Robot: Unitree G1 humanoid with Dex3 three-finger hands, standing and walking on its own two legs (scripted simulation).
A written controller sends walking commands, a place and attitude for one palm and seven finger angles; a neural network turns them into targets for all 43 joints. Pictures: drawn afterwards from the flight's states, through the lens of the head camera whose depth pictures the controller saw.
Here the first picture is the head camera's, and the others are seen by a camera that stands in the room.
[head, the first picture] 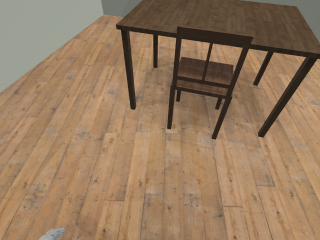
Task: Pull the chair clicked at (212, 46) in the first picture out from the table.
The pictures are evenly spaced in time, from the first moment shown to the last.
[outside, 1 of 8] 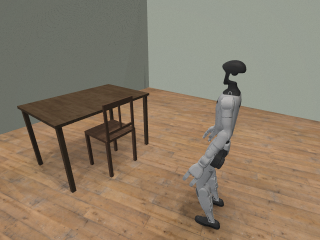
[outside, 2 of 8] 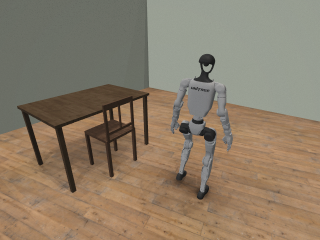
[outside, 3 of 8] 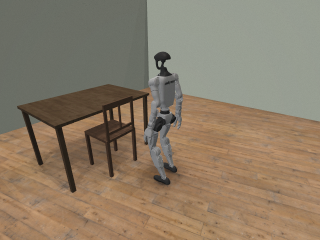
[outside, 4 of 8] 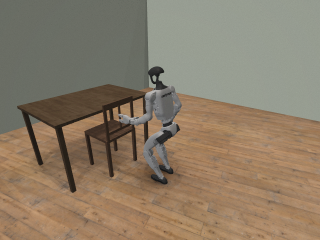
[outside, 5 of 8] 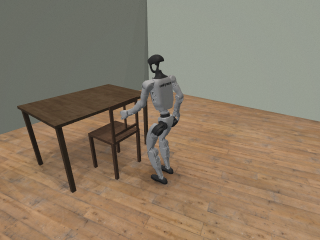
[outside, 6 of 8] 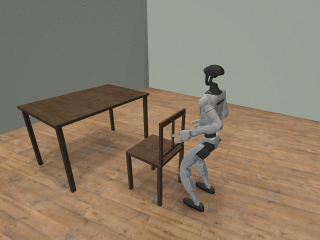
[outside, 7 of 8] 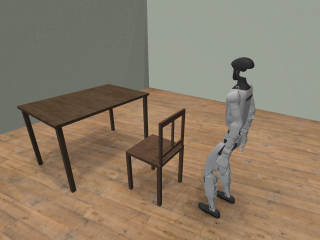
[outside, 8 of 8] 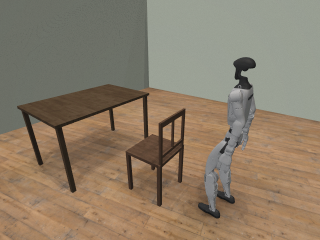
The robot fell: no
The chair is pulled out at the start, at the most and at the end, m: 0.00 0.66 0.65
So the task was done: yes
